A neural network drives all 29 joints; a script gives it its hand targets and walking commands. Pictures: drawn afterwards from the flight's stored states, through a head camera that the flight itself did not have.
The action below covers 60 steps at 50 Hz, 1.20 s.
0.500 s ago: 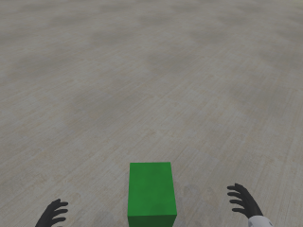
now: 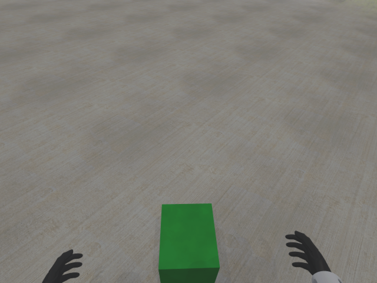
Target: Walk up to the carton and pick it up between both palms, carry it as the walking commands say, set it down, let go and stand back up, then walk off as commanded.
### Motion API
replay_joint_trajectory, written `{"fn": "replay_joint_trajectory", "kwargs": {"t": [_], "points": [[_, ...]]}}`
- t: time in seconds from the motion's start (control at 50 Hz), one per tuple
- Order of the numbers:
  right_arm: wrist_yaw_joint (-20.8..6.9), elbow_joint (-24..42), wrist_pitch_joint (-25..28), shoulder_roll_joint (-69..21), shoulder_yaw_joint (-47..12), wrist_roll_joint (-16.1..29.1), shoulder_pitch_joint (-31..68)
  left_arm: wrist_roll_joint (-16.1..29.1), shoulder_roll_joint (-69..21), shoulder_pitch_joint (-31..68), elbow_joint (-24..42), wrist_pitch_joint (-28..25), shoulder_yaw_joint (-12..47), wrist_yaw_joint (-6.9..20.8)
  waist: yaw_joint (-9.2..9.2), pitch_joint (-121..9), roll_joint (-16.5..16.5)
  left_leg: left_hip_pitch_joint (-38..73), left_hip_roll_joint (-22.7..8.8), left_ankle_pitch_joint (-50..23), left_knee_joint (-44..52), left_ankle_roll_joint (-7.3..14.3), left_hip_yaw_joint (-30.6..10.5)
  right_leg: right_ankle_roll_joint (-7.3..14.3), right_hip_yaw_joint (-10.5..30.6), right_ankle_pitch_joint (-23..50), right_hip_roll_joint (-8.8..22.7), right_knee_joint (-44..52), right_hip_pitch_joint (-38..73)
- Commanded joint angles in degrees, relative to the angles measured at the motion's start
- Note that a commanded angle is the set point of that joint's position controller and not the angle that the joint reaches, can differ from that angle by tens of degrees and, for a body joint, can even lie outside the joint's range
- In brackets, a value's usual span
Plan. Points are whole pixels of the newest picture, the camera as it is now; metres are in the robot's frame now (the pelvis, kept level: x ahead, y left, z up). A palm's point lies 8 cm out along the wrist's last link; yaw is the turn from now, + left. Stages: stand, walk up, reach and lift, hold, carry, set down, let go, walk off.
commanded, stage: stand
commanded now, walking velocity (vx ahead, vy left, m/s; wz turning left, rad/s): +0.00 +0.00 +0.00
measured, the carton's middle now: (187, 244) +0.49 -0.03 -0.64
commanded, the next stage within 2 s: walk off in 0.40 s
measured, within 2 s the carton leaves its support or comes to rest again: neither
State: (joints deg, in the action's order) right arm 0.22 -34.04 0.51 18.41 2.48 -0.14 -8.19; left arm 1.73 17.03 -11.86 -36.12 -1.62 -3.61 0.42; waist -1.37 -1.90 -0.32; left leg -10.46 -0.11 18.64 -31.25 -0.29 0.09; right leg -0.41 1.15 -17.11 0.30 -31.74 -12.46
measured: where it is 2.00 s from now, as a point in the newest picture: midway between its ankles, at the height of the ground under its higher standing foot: (179, 270)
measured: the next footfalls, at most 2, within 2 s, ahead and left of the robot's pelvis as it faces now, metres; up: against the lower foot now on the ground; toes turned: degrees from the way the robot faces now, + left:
left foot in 1.14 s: +0.16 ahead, +0.14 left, +0.00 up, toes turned +1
right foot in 1.52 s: +0.35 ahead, -0.13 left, +0.00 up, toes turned -7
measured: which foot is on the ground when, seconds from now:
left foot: down 0.00-0.86, up 0.88-1.00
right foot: down 0.00-1.00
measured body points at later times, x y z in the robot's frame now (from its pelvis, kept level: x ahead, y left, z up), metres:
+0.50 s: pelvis -0.01 +0.00 +0.00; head -0.04 +0.00 +0.45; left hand +0.16 +0.28 -0.07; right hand +0.18 -0.29 -0.05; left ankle -0.02 +0.12 -0.73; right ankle +0.00 -0.13 -0.73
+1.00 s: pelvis +0.04 -0.01 +0.00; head +0.03 -0.02 +0.45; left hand +0.10 +0.28 -0.10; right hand +0.18 -0.29 -0.08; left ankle +0.01 +0.13 -0.69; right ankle +0.00 -0.13 -0.73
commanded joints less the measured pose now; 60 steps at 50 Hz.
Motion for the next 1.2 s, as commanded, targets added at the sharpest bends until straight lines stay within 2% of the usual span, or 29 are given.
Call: {"fn": "replay_joint_trajectory", "kwargs": {"t": [0.0,0.08,0.1,0.16,0.2,0.32,0.36,0.44,0.5,0.56,0.64,0.72,0.76,0.78,0.8,0.84,0.86,0.88,0.9,0.94,0.96,1.0,1.04,1.06,1.08,1.1,1.12,1.14,1.18], "points": [[-0.3,-1.0,1.7,11.2,2.7,-1.7,-0.1,-4.9,12.5,3.9,2.2,-1.1,-2.6,-0.1,1.69,-0.7,-5.6,-1.6,-4.7,-9.7,5.9,2.5,-5.2,2.3,4.4,11.9,4.1,5.0,-0.2],[0.0,-1.8,2.3,13.4,2.8,-2.4,-0.6,-4.1,10.9,3.9,3.2,-0.4,-2.4,-0.5,1.37,2.1,2.6,-4.3,-4.6,-6.5,7.9,3.1,-5.0,2.4,5.5,11.9,4.4,6.7,-0.6],[-0.6,-1.5,2.0,11.3,2.8,-2.7,1.0,-4.1,11.0,0.9,1.8,-0.9,-2.5,-0.1,2.87,0.9,-0.2,-1.4,-5.1,-8.7,7.1,3.0,-5.1,3.7,5.6,11.6,4.8,5.3,-1.4],[0.2,-2.8,1.9,12.3,2.5,-2.2,-2.5,-4.4,12.2,1.4,1.3,-1.4,-2.7,-0.7,0.64,-1.2,-3.6,1.5,-5.6,-14.6,6.1,2.5,-5.3,3.7,6.1,17.8,5.4,5.3,-0.1],[0.0,-2.1,1.6,9.8,2.4,-2.2,1.7,-4.3,12.7,0.9,1.0,-1.4,-3.1,-0.5,2.27,-2.9,0.8,1.9,-5.4,-15.9,6.2,2.8,-4.7,2.4,4.3,14.2,4.3,5.4,0.7],[-0.3,-2.3,1.9,12.6,3.0,-2.4,-0.3,-4.4,13.0,4.3,1.1,-1.1,-2.5,-0.9,0.74,0.3,-2.0,-1.4,-5.1,-12.0,6.3,2.5,-3.9,3.4,6.3,15.7,5.5,6.6,-0.6],[0.2,-3.3,1.9,11.5,2.2,-1.9,-1.9,-3.5,14.1,2.0,0.7,-0.7,-3.0,-0.6,0.24,1.9,1.9,-2.5,-5.7,-12.2,6.8,2.9,-5.0,3.2,6.9,16.8,5.8,7.0,0.6],[-0.1,-2.7,2.2,11.7,2.4,-2.4,-0.3,-4.6,12.4,4.6,0.5,-1.0,-2.1,-0.7,0.87,-0.4,-2.7,-1.3,-5.7,-13.5,5.9,2.5,-4.2,2.8,4.9,15.4,4.7,5.9,1.1],[-0.3,-2.7,2.0,10.6,1.7,-1.9,-0.2,-4.4,14.1,3.1,1.0,-1.4,-2.8,-0.6,0.67,-0.6,1.4,-1.1,-5.3,-11.8,6.1,3.4,-4.8,3.1,5.5,16.9,5.3,5.6,0.4],[0.0,-3.0,2.5,11.2,2.3,-2.2,-0.7,-4.2,12.9,4.2,0.1,-1.2,-2.4,-1.2,0.96,0.7,-2.9,-2.4,-5.0,-8.2,7.4,3.1,-5.3,3.2,6.5,7.3,5.3,7.6,-0.4],[-1.5,-4.7,-1.1,5.8,0.9,-2.8,-6.7,-4.7,7.9,-0.8,0.4,2.3,-0.4,0.0,-0.56,4.0,3.2,-7.4,-4.3,21.9,9.2,1.0,-5.7,0.1,3.6,-15.8,3.1,6.4,-6.3],[-1.9,-4.2,-1.7,8.4,1.8,-2.6,-7.5,-5.0,5.5,-1.7,2.5,2.2,-0.5,1.8,0.9,4.9,8.3,-4.4,-13.1,28.2,16.0,4.9,-12.7,0.0,-5.3,-9.8,0.4,-4.0,-9.1],[-1.3,-2.3,-1.5,9.7,2.4,-2.6,-5.7,-5.0,5.0,-5.4,2.1,0.8,0.3,1.3,1.58,1.6,10.2,-4.8,-11.5,23.9,14.8,4.8,-10.6,-0.2,-4.3,-8.1,1.4,-3.2,-4.0],[-1.1,-1.9,-1.6,7.3,1.9,-2.5,-3.5,-4.9,5.2,-3.6,2.3,0.3,-0.4,1.2,2.45,2.8,4.2,-7.1,-11.7,20.9,13.2,4.3,-9.1,1.0,-4.2,-7.6,0.3,2.8,-0.7],[-1.7,-1.8,-2.0,10.0,2.3,-3.0,-1.9,-5.3,5.4,-3.9,1.7,0.6,0.0,1.4,2.89,4.8,5.6,-10.3,-8.0,21.9,9.9,3.2,-6.5,1.6,-1.7,-8.4,1.4,5.4,1.3],[-1.5,1.1,-0.9,4.3,0.9,-1.7,0.3,-4.6,8.5,-14.9,-1.0,-0.3,-0.7,1.0,6.5,1.4,-16.9,-18.3,-0.6,9.7,-9.9,-0.8,2.2,6.0,20.9,-16.4,13.4,17.5,9.2],[-1.7,1.2,-0.6,5.2,0.8,-2.4,0.5,-4.8,9.5,-15.9,-1.1,-0.4,-1.4,1.3,5.55,5.1,-12.7,-27.9,2.3,17.5,-18.3,-0.3,1.0,9.0,34.0,-21.9,17.4,22.2,11.0],[-1.5,2.2,-0.3,4.6,0.6,-3.2,3.1,-4.8,10.3,-18.0,-1.7,-0.6,-1.6,0.6,6.18,7.5,-13.4,-31.0,-1.1,13.5,-25.1,-0.3,1.3,11.5,32.3,-19.0,20.2,23.0,10.3],[-1.7,2.4,0.4,4.7,1.0,-3.7,2.7,-5.1,9.9,-20.8,-2.6,-0.9,-1.1,-0.2,6.73,4.7,-7.8,-33.4,-2.4,12.5,-29.4,0.4,-0.5,13.5,33.7,-8.8,22.0,19.8,14.9],[-2.3,0.1,1.8,2.1,0.6,-3.0,-0.8,-5.1,8.3,-14.2,-1.6,-1.8,-1.0,-0.4,3.77,-1.8,-5.9,-27.8,-3.5,11.0,-26.0,-0.1,-0.2,10.7,23.6,3.5,17.4,15.7,14.5],[-1.9,0.3,2.2,2.7,-0.1,-2.7,-1.4,-4.9,8.1,-12.5,-0.6,-1.8,-1.5,-0.2,2.47,-1.4,-7.7,-25.1,-2.8,11.2,-21.5,-0.8,0.7,9.2,19.3,9.6,13.6,14.8,12.9],[-2.5,1.1,1.8,-0.1,-0.8,-2.0,2.1,-5.6,9.4,-15.2,-1.1,-0.9,-1.6,0.0,4.62,0.0,-12.9,-20.7,0.0,16.5,-12.9,-1.9,4.9,10.0,14.2,15.6,11.2,12.4,7.9],[-2.9,-0.3,2.0,-1.0,-0.6,-1.1,-4.5,-5.2,10.2,-11.4,0.2,-1.0,-1.2,-0.3,0.87,-0.6,-14.6,-9.7,1.6,4.3,-4.0,-1.0,7.6,7.3,8.5,5.2,9.3,10.9,-0.4],[-2.6,-1.9,1.9,-0.6,-1.0,-1.0,-8.7,-4.0,9.2,-10.6,0.4,-1.1,-1.4,-0.1,-1.15,-1.9,-13.4,3.3,1.1,-6.2,-1.3,-1.3,6.7,5.5,8.3,4.0,8.9,9.3,-8.6],[-1.7,-3.9,1.9,1.5,0.2,-1.5,-15.1,-4.6,7.4,-10.3,1.1,-1.2,-1.0,-0.3,-3.94,-3.5,-3.6,8.6,0.5,-4.6,0.9,-0.9,6.8,5.1,5.5,4.8,8.3,-0.2,-11.3],[-1.2,-7.2,2.1,6.1,1.3,-2.7,-23.5,-4.3,1.0,-11.5,2.5,-1.7,0.6,0.5,-5.87,-4.2,11.5,15.1,-11.4,6.4,10.5,2.2,-9.4,2.6,1.3,1.6,4.3,-18.7,-16.8],[-1.0,-6.9,2.3,13.1,3.2,-2.0,-26.2,-4.7,-0.5,-9.4,5.8,-1.5,0.9,0.7,-6.32,0.6,26.1,16.7,-24.5,4.3,19.4,5.7,-33.4,-0.1,-2.1,-16.7,-3.2,-31.9,-31.6],[-1.4,-6.3,2.0,9.7,2.4,-2.1,-20.6,-5.7,2.3,-3.2,5.3,-0.7,0.4,0.6,-4.72,6.3,12.9,9.4,-23.2,11.6,17.9,8.3,-31.7,1.7,2.3,-14.6,2.2,-37.5,-33.2],[-0.4,-6.0,2.6,8.9,2.2,-1.8,-19.6,-4.9,4.3,-1.4,6.1,-1.2,0.0,0.9,-3.7,5.5,4.2,6.1,-21.2,11.6,18.0,10.2,-28.4,0.4,3.5,-6.3,5.2,-37.7,-33.1]]}}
